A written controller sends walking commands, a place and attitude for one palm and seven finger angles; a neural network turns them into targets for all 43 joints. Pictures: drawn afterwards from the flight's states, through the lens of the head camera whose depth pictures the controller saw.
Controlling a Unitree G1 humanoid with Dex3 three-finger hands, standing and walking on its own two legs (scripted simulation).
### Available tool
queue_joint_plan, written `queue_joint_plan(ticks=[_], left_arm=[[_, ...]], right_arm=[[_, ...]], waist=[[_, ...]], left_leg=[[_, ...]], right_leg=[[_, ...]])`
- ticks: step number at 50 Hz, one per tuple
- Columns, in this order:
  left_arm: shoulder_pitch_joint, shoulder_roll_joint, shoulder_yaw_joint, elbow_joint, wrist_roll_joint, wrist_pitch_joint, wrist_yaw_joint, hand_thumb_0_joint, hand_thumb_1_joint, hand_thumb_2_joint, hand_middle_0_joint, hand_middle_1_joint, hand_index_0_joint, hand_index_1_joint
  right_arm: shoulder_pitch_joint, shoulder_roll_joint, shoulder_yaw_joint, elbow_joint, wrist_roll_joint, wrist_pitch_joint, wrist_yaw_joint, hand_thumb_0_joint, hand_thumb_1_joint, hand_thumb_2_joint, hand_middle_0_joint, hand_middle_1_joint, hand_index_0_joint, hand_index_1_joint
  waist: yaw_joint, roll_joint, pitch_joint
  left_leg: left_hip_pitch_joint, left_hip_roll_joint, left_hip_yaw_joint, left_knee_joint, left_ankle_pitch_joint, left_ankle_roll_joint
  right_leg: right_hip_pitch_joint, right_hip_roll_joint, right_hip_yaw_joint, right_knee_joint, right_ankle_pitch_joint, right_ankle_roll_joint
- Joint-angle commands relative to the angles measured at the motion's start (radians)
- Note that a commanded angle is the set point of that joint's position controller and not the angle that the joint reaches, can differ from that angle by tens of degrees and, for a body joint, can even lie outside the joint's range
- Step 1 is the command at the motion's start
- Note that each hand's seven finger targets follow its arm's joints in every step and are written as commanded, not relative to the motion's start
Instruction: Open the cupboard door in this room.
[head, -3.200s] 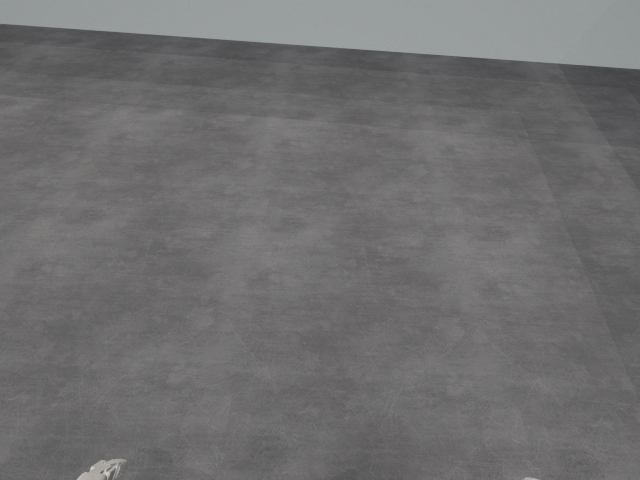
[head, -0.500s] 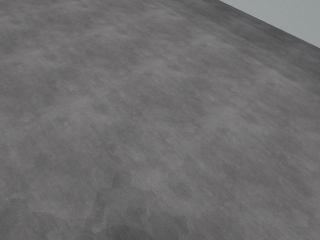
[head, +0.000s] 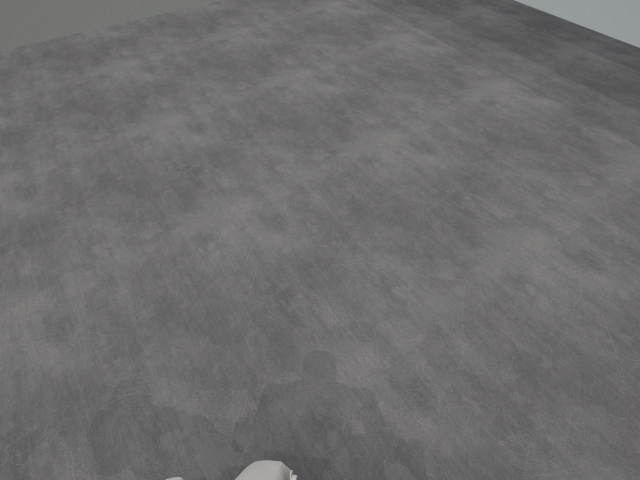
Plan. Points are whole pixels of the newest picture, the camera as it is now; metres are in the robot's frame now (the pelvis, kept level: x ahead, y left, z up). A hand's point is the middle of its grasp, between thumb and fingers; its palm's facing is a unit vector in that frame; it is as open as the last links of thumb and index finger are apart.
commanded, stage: turn or walk to find it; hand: left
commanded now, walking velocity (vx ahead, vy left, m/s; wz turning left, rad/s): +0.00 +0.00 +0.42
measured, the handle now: out of the picture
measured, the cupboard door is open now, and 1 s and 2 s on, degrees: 0 0 0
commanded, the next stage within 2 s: none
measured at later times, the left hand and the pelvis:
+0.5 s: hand out of the picture +0.00 +0.27 -0.17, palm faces +0.25 -0.94 -0.25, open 7.4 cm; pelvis -0.02 +0.04 +0.00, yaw +12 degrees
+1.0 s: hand out of the picture -0.08 +0.21 -0.17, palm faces +0.46 -0.86 -0.23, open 7.4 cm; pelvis -0.05 +0.01 +0.00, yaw +26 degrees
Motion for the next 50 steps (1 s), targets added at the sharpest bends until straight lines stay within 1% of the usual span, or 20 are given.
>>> queue_joint_plan(ticks=[1,6,9,10,11,12,14,16,18,26,29,31,32,33,34,35,37,38,47,50], left_arm=[[0.024,0.214,0.049,-0.056,0.009,-0.021,0.013,0.0,0.9,0.9,-0.2,-0.3,-0.2,-0.3],[0.071,0.261,0.066,-0.025,0.014,-0.012,0.01,0.0,0.9,0.9,-0.2,-0.3,-0.2,-0.3],[0.05,0.26,0.068,-0.017,0.003,-0.002,0.005,0.0,0.9,0.9,-0.2,-0.3,-0.2,-0.3],[0.053,0.233,0.064,-0.021,-0.006,0.005,0.001,0.0,0.9,0.9,-0.2,-0.3,-0.2,-0.3],[0.074,0.168,0.055,-0.052,-0.012,0.012,-0.006,0.0,0.9,0.9,-0.2,-0.3,-0.2,-0.3],[0.017,0.149,0.04,-0.084,-0.003,0.017,-0.004,0.0,0.9,0.9,-0.2,-0.3,-0.2,-0.3],[-0.059,0.16,0.049,-0.069,-0.004,0.029,-0.001,0.0,0.9,0.9,-0.2,-0.3,-0.2,-0.3],[-0.015,0.158,0.052,-0.035,-0.003,0.025,-0.013,0.0,0.9,0.9,-0.2,-0.3,-0.2,-0.3],[0.014,0.153,0.049,-0.017,-0.004,0.026,-0.016,0.0,0.9,0.9,-0.2,-0.3,-0.2,-0.3],[-0.038,0.124,0.039,-0.058,-0.011,0.02,-0.009,0.0,0.9,0.9,-0.2,-0.3,-0.2,-0.3],[0.018,0.124,0.039,-0.053,-0.016,0.013,-0.004,0.0,0.9,0.9,-0.2,-0.3,-0.2,-0.3],[0.082,0.141,0.044,-0.04,-0.016,0.002,0.001,0.0,0.9,0.9,-0.2,-0.3,-0.2,-0.3],[0.103,0.191,0.052,-0.036,-0.006,-0.008,0.007,0.0,0.9,0.9,-0.2,-0.3,-0.2,-0.3],[0.101,0.28,0.069,-0.046,0.008,-0.015,0.012,0.0,0.9,0.9,-0.2,-0.3,-0.2,-0.3],[0.08,0.292,0.069,-0.067,0.001,-0.011,0.011,0.0,0.9,0.9,-0.2,-0.3,-0.2,-0.3],[0.039,0.265,0.072,-0.073,0.0,-0.009,0.017,0.0,0.9,0.9,-0.2,-0.3,-0.2,-0.3],[-0.051,0.204,0.047,-0.088,0.0,-0.013,0.01,0.0,0.9,0.9,-0.2,-0.3,-0.2,-0.3],[-0.06,0.196,0.043,-0.09,0.0,-0.017,0.008,0.0,0.9,0.9,-0.2,-0.3,-0.2,-0.3],[0.075,0.253,0.064,-0.025,0.012,-0.013,0.007,0.0,0.9,0.9,-0.2,-0.3,-0.2,-0.3],[0.063,0.26,0.068,-0.006,0.009,-0.007,0.005,0.0,0.9,0.9,-0.2,-0.3,-0.2,-0.3]], right_arm=[[-0.04,-0.052,-0.007,-0.071,0.006,-0.017,0.003,0.0,-0.9,-0.9,0.2,0.3,0.2,0.3],[-0.084,-0.038,0.008,-0.086,0.015,-0.031,0.001,0.0,-0.9,-0.9,0.2,0.3,0.2,0.3],[-0.003,-0.056,0.009,-0.065,0.012,-0.043,-0.004,0.0,-0.9,-0.9,0.2,0.3,0.2,0.3],[0.031,-0.099,0.0,-0.061,0.011,-0.052,-0.002,0.0,-0.9,-0.9,0.2,0.3,0.2,0.3],[0.066,-0.203,-0.021,-0.068,0.001,-0.062,-0.007,0.0,-0.9,-0.9,0.2,0.3,0.2,0.3],[0.108,-0.25,-0.031,-0.06,0.003,-0.054,-0.011,0.0,-0.9,-0.9,0.2,0.3,0.2,0.3],[0.076,-0.197,-0.02,-0.05,0.001,-0.06,-0.034,0.0,-0.9,-0.9,0.2,0.3,0.2,0.3],[-0.014,-0.15,-0.001,-0.077,0.001,-0.066,-0.037,0.0,-0.9,-0.9,0.2,0.3,0.2,0.3],[-0.011,-0.147,0.001,-0.08,0.005,-0.072,-0.038,0.0,-0.9,-0.9,0.2,0.3,0.2,0.3],[0.029,-0.156,-0.016,-0.075,-0.003,-0.057,-0.032,0.0,-0.9,-0.9,0.2,0.3,0.2,0.3],[0.004,-0.158,-0.021,-0.084,-0.003,-0.051,-0.027,0.0,-0.9,-0.9,0.2,0.3,0.2,0.3],[-0.019,-0.144,-0.021,-0.095,0.005,-0.049,-0.023,0.0,-0.9,-0.9,0.2,0.3,0.2,0.3],[-0.015,-0.102,-0.018,-0.102,0.013,-0.048,-0.017,0.0,-0.9,-0.9,0.2,0.3,0.2,0.3],[-0.002,-0.037,-0.005,-0.13,0.016,-0.049,-0.011,0.0,-0.9,-0.9,0.2,0.3,0.2,0.3],[-0.029,-0.081,-0.018,-0.136,0.001,-0.038,-0.014,0.0,-0.9,-0.9,0.2,0.3,0.2,0.3],[-0.049,-0.093,-0.025,-0.131,0.0,-0.024,-0.012,0.0,-0.9,-0.9,0.2,0.3,0.2,0.3],[-0.007,-0.08,-0.025,-0.081,-0.001,-0.017,0.001,0.0,-0.9,-0.9,0.2,0.3,0.2,0.3],[0.02,-0.071,-0.021,-0.069,0.0,-0.015,0.004,0.0,-0.9,-0.9,0.2,0.3,0.2,0.3],[-0.081,-0.042,0.006,-0.083,0.013,-0.027,0.001,0.0,-0.9,-0.9,0.2,0.3,0.2,0.3],[-0.028,-0.045,0.01,-0.071,0.017,-0.04,-0.005,0.0,-0.9,-0.9,0.2,0.3,0.2,0.3]], waist=[[0.027,-0.205,-0.015],[0.06,-0.236,-0.055],[0.013,-0.205,-0.09],[-0.005,-0.086,-0.117],[-0.016,0.211,-0.139],[-0.045,0.24,-0.121],[-0.043,0.225,-0.084],[0.006,0.125,-0.062],[0.011,0.101,-0.092],[-0.02,0.109,-0.104],[0.005,0.108,-0.113],[0.043,0.085,-0.123],[0.052,-0.036,-0.124],[0.052,-0.312,-0.101],[0.066,-0.31,-0.086],[0.051,-0.299,-0.052],[-0.004,-0.169,0.014],[-0.013,-0.177,0.008],[0.066,-0.23,-0.042],[0.038,-0.233,-0.088]], left_leg=[[-0.028,0.043,0.034,-0.052,-0.019,-0.027],[0.082,0.038,0.096,-0.318,-0.061,-0.014],[0.243,0.029,0.123,-0.577,0.129,0.001],[0.373,0.077,0.061,-0.688,0.26,0.019],[0.486,0.321,-0.26,-0.735,0.55,0.126],[0.421,0.431,-0.333,-0.767,0.65,0.229],[0.337,0.347,-0.297,-0.782,0.519,0.22],[0.3,0.273,-0.199,-0.78,0.488,0.189],[0.338,0.242,-0.166,-0.777,0.538,0.184],[0.341,0.243,-0.264,-0.756,0.511,0.216],[0.281,0.215,-0.288,-0.727,0.508,0.198],[0.17,0.171,-0.267,-0.663,0.416,0.15],[0.049,0.098,-0.206,-0.557,0.262,0.093],[-0.119,-0.046,-0.036,-0.354,-0.029,0.02],[-0.103,-0.027,-0.046,-0.155,-0.153,0.014],[-0.085,-0.008,-0.067,-0.027,-0.134,0.019],[-0.079,0.02,-0.041,0.096,0.001,0.006],[-0.07,0.025,-0.023,0.108,0.032,-0.005],[0.044,0.042,0.084,-0.272,-0.067,-0.022],[0.16,0.031,0.117,-0.487,0.02,-0.009]], right_leg=[[0.049,-0.253,0.133,-0.205,0.324,-0.114],[0.091,-0.285,0.11,-0.126,0.456,-0.126],[0.039,-0.253,0.035,-0.01,0.41,-0.05],[-0.054,-0.217,-0.004,0.114,0.302,-0.001],[-0.286,-0.089,-0.059,0.314,-0.092,0.077],[-0.324,-0.043,0.005,0.479,-0.365,0.081],[-0.356,-0.05,0.113,0.604,-0.259,0.072],[-0.325,-0.05,0.112,0.609,-0.139,0.078],[-0.311,-0.039,0.106,0.576,-0.102,0.088],[-0.209,0.01,0.1,0.286,-0.16,0.086],[-0.095,0.042,0.084,0.127,-0.097,0.073],[0.071,0.029,0.084,-0.085,0.056,0.069],[0.181,-0.076,0.184,-0.2,0.06,0.041],[0.221,-0.326,0.442,-0.271,0.073,-0.061],[0.088,-0.413,0.462,-0.297,0.08,-0.138],[-0.003,-0.38,0.451,-0.308,0.043,-0.15],[-0.049,-0.26,0.262,-0.267,0.088,-0.108],[-0.046,-0.237,0.204,-0.254,0.117,-0.096],[0.098,-0.284,0.119,-0.157,0.4,-0.129],[0.102,-0.28,0.074,-0.057,0.48,-0.089]])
